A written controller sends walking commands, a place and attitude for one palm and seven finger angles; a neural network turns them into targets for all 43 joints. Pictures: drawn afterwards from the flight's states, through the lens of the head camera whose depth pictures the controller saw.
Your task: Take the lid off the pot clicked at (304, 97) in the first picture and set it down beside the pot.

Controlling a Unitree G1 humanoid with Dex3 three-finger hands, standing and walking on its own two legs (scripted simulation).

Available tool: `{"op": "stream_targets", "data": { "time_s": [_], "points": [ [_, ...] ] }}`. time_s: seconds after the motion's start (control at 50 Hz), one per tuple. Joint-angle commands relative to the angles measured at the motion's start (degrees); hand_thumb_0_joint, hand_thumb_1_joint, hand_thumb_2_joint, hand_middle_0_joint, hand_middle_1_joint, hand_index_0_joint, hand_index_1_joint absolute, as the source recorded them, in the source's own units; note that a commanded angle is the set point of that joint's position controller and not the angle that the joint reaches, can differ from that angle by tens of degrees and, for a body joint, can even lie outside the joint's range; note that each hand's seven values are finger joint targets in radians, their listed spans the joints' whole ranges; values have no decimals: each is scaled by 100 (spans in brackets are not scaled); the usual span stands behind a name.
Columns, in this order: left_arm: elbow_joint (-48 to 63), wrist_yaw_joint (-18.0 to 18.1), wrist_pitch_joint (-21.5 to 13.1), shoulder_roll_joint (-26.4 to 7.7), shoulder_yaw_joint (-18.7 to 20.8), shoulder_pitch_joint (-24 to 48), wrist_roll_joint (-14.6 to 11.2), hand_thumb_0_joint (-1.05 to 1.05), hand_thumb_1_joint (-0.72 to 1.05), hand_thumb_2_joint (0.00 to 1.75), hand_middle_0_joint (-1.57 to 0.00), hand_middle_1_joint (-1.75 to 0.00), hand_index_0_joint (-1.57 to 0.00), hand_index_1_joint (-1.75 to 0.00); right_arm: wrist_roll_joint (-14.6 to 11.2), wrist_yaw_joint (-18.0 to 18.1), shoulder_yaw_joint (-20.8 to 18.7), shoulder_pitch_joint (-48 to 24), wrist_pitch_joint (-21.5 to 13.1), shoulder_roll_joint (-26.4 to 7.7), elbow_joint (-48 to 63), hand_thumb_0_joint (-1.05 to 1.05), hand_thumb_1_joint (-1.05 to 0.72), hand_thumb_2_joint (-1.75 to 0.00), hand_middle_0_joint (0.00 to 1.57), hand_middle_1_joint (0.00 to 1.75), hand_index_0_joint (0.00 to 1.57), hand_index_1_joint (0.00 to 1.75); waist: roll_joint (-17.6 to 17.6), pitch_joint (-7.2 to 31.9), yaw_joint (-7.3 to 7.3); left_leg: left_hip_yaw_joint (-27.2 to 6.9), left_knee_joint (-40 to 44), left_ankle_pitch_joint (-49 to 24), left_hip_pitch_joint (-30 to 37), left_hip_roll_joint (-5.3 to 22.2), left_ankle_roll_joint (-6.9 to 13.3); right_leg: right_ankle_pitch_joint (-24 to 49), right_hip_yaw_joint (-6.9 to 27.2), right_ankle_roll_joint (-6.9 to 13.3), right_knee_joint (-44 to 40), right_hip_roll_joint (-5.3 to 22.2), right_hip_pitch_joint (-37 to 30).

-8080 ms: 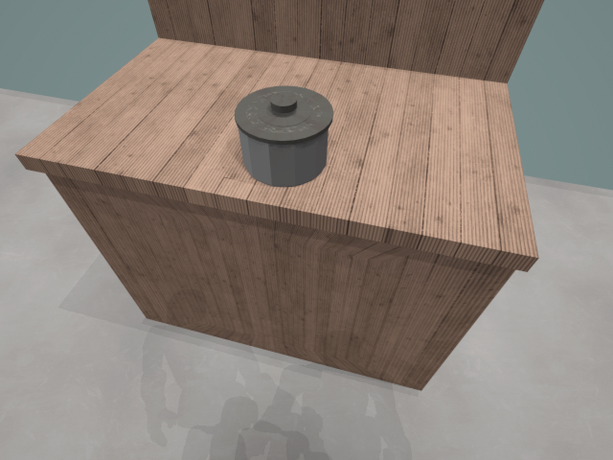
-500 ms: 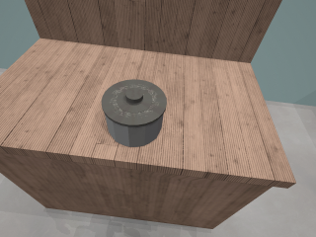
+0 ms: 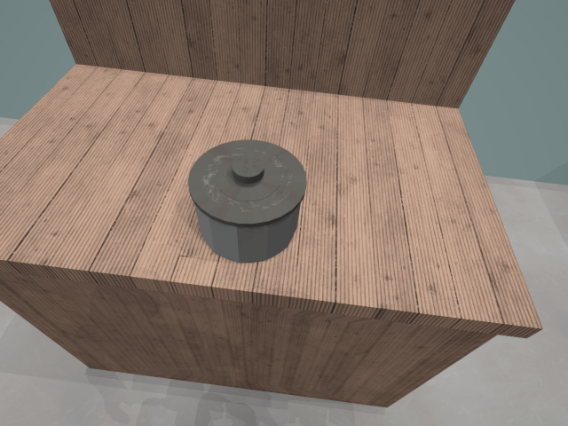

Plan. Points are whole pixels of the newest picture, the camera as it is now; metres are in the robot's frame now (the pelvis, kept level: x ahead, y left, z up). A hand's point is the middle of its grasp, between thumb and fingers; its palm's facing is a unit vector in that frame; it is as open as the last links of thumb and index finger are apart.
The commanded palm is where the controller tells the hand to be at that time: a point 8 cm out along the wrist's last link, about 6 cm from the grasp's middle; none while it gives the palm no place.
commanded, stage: lift the closed hand beside the body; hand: left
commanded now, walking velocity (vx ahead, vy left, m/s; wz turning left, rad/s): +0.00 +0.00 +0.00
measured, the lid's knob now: (248, 169) +0.44 +0.09 +0.12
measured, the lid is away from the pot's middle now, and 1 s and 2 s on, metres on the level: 0.00 0.00 0.00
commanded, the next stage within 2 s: raise the hand higher, near the body in 0.58 s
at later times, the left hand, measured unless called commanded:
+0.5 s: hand out of the picture +0.08 +0.19 +0.00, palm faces +0.31 -0.90 -0.30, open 3.3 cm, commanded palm +0.04 +0.23 +0.04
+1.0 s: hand out of the picture +0.11 +0.20 +0.08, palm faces +0.29 -0.85 -0.44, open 3.1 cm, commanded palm +0.05 +0.23 +0.11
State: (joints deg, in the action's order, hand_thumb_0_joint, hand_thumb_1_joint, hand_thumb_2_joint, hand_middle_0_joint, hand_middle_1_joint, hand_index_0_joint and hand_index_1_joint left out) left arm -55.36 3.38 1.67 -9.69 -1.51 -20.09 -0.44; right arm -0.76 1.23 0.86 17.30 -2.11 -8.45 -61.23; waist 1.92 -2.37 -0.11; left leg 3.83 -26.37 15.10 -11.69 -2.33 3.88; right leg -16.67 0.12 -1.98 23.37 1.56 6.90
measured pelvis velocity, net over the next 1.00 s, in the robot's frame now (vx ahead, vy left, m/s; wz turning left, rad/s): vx -0.02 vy -0.04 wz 0.02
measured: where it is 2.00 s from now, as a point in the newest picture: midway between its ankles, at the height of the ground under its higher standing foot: outside the picture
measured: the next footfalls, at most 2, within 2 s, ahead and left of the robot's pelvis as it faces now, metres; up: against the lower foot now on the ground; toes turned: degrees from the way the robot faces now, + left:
none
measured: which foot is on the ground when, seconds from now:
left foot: down 0.00-1.00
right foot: down 0.00-1.00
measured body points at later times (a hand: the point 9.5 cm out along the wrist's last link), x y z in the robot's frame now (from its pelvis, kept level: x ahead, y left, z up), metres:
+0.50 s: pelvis -0.04 -0.04 +0.00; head -0.05 -0.05 +0.45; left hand +0.06 +0.23 +0.02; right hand +0.19 -0.24 -0.05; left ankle -0.01 +0.07 -0.74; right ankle -0.05 -0.14 -0.74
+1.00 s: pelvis -0.02 -0.04 +0.00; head -0.03 -0.06 +0.45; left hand +0.09 +0.24 +0.10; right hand +0.18 -0.26 -0.08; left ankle -0.01 +0.07 -0.74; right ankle -0.05 -0.14 -0.74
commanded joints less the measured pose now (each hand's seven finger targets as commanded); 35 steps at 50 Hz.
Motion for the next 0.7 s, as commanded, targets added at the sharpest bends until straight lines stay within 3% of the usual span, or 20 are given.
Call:
{"op": "stream_targets", "data": {
  "time_s": [0.0,0.02,0.08,0.1,0.12,0.16,0.18,0.2,0.24,0.28,0.3,0.32,0.36,0.42,0.48,0.5,0.52,0.56,0.62,0.68],
  "points": [
    [5645,710,-282,-1346,251,941,-169,0,90,90,-33,-44,-33,-44,-393,195,-152,-579,-1518,-1088,1577,0,-90,-90,20,30,20,30,-2104,2088,-149,-910,334,-3226,1377,672,-974,688,-185,455,541,-5,539],
    [5274,718,109,-407,-120,-311,-181,0,90,90,-38,-49,-38,-49,-424,147,-188,-550,-1552,-966,1599,0,-90,-90,20,30,20,30,-1805,1702,-105,-968,513,-2873,1395,595,-891,686,-263,428,338,-27,531],
    [4075,527,153,416,-586,-1284,82,0,90,90,-51,-64,-51,-64,-142,-74,-249,-696,-1524,-1059,2016,0,-90,-90,20,30,20,30,159,216,-81,-933,514,-2406,585,533,-520,889,-578,343,-36,-127,746],
    [3529,424,158,539,-463,-2065,127,0,90,90,-55,-68,-55,-68,-121,-149,-391,-840,-1368,-1100,2190,0,-90,-90,20,30,20,30,626,51,-196,-866,423,-2500,266,579,-432,1072,-605,353,-76,-113,710],
    [3616,298,106,342,-267,-2345,168,0,90,90,-60,-73,-60,-73,-73,-236,-476,-863,-1188,-1112,2337,0,-90,-90,20,30,20,30,1024,-31,-247,-797,354,-2452,59,556,-402,1199,-602,333,-18,-118,715],
    [4071,100,-114,-336,512,-2730,125,0,90,90,-68,-83,-68,-83,-78,-262,-561,-1225,-920,-1098,2794,0,-90,-90,20,30,20,30,1309,-226,-411,-585,418,-1677,-315,464,-432,844,-588,315,9,-135,751],
    [4685,50,-273,-735,892,-2609,55,0,90,90,-73,-88,-73,-88,-99,-230,-537,-1332,-857,-1080,3084,0,-90,-90,20,30,20,30,1162,-152,-459,-529,482,-1236,-379,425,-437,624,-544,320,4,-124,681],
    [5219,90,-441,-1263,1434,-2437,-12,0,90,90,-77,-92,-77,-92,-121,-178,-524,-1366,-786,-1083,3228,0,-90,-90,20,30,20,30,718,-14,-484,-472,482,-1126,-261,421,-470,651,-531,351,-52,-73,509],
    [6765,100,-754,-1511,1472,-1245,-73,0,90,90,-86,-102,-86,-102,-125,-70,-362,-1445,-792,-979,3675,0,-90,-90,20,30,20,30,-344,251,-356,-424,551,-525,-33,354,-416,437,-336,328,-124,-32,557],
    [7162,138,-828,-1243,1169,-729,-96,0,90,90,-95,-112,-95,-112,-80,54,-249,-1325,-795,-868,3735,0,-90,-90,20,30,20,30,-936,262,-183,-425,549,-215,221,339,-344,350,-240,311,-247,-51,697],
    [7113,173,-808,-1280,1232,-670,-82,0,90,90,-99,-116,-99,-116,-47,100,-253,-1238,-766,-891,3702,0,-90,-90,20,30,20,30,-894,220,-113,-389,445,-147,223,332,-319,297,-240,302,-364,-55,810],
    [6906,140,-772,-903,892,-680,-102,0,90,90,-104,-121,-104,-121,-30,126,-214,-1239,-738,-884,3729,0,-90,-90,20,30,20,30,-848,35,-22,-378,407,31,193,295,-303,125,-244,284,-444,-75,986],
    [6870,102,-784,-775,721,-660,-119,0,90,90,-112,-131,-112,-131,-30,174,-210,-1180,-733,-910,3771,0,-90,-90,20,30,20,30,-717,-75,29,-359,339,245,316,259,-258,-132,-204,266,-569,-91,1146],
    [7410,87,-896,-985,864,-843,-135,0,90,90,-126,-145,-126,-145,-21,225,-216,-1198,-789,-965,3872,0,-90,-90,20,30,20,30,-616,238,-44,-319,250,199,517,205,-226,-269,-188,270,-701,-89,1038],
    [7801,148,-931,-1395,1352,-1139,-171,0,90,90,-130,-150,-130,-150,29,296,-219,-1281,-858,-943,3852,0,-90,-90,20,30,20,30,-423,443,-209,-331,243,-135,593,195,-195,-178,-142,273,-739,-37,773],
    [7569,199,-894,-1640,1699,-1368,-151,0,90,90,-130,-150,-130,-150,21,314,-250,-1327,-830,-931,3749,0,-90,-90,20,30,20,30,-192,322,-252,-302,193,-174,537,206,-201,-212,-140,266,-825,-46,823],
    [7609,164,-902,-1354,1463,-1392,-182,0,90,90,-130,-150,-130,-150,15,320,-216,-1367,-824,-887,3786,0,-90,-90,20,30,20,30,-237,260,-212,-285,196,-175,531,193,-193,-239,-122,252,-854,-28,837],
    [7545,127,-909,-1262,1414,-1538,-191,0,90,90,-130,-150,-130,-150,4,334,-221,-1462,-834,-862,3755,0,-90,-90,20,30,20,30,-170,2,-240,-271,215,-180,479,198,-182,-301,-92,236,-906,-5,888],
    [8049,107,-999,-1343,1461,-1708,-150,0,90,90,-130,-150,-130,-150,5,308,-219,-1482,-927,-844,3746,0,-90,-90,20,30,20,30,-467,189,-291,-281,242,-379,607,206,-178,-104,-134,248,-853,1,726],
    [8139,147,-1008,-1563,1756,-2085,-130,0,90,90,-130,-150,-130,-150,20,331,-267,-1525,-994,-826,3634,0,-90,-90,20,30,20,30,-400,364,-399,-280,251,-746,717,256,-164,293,-148,240,-754,-7,556]
  ]
}}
